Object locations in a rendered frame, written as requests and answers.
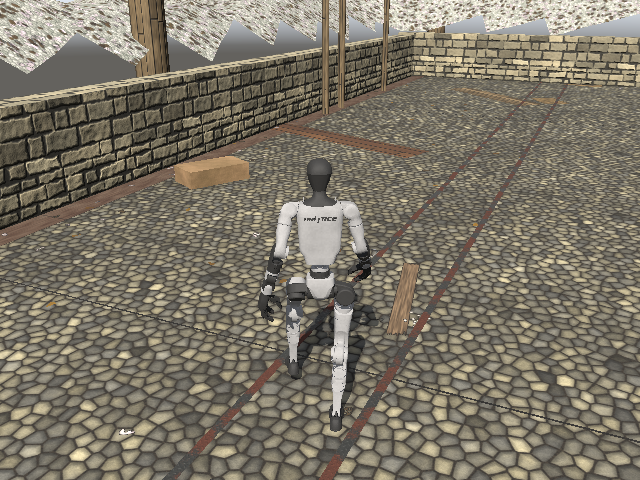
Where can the robot left shin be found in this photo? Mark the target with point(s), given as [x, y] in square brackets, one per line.
[293, 334]

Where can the left robot forearm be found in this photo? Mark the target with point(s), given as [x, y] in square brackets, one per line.
[272, 273]

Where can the right robot foot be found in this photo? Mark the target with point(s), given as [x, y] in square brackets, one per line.
[336, 422]

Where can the robot right hand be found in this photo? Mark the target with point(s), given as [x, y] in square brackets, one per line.
[364, 275]

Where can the robot left upper arm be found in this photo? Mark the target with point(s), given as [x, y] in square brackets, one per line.
[287, 213]

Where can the robot right upper arm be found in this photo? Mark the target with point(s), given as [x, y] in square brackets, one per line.
[351, 212]

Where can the right robot forearm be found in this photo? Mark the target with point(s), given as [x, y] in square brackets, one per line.
[364, 258]

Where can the robot left hand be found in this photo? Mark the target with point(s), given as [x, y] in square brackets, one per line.
[264, 308]

